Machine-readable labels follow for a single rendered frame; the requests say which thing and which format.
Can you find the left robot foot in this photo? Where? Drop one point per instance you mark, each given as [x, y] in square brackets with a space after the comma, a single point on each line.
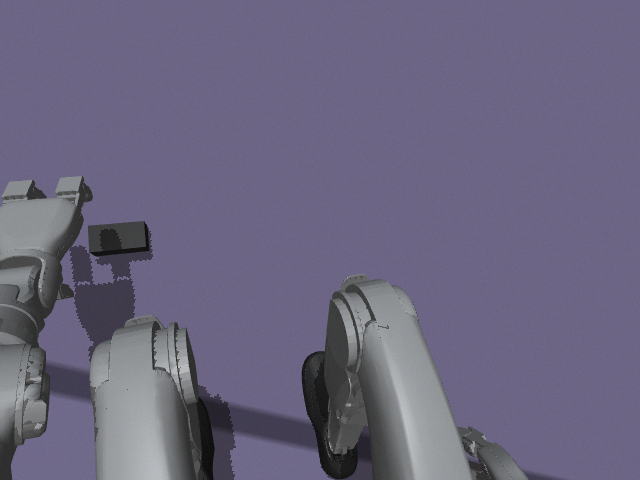
[207, 443]

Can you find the right robot foot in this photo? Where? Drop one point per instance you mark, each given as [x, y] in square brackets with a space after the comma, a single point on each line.
[316, 400]

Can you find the small box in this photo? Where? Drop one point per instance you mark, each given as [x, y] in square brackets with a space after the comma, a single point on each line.
[118, 238]

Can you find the left robot hand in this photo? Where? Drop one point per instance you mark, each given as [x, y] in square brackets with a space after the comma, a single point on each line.
[30, 220]

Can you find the left robot arm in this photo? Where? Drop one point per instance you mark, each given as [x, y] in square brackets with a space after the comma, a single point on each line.
[29, 284]

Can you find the right robot hand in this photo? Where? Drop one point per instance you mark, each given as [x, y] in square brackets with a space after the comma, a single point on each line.
[495, 462]

